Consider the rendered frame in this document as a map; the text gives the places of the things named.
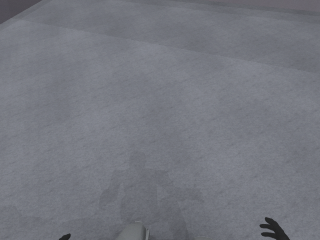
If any robot left thigh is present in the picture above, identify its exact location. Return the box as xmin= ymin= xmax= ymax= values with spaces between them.
xmin=115 ymin=223 xmax=150 ymax=240

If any right robot hand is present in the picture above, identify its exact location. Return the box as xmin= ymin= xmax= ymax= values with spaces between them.
xmin=259 ymin=217 xmax=290 ymax=240

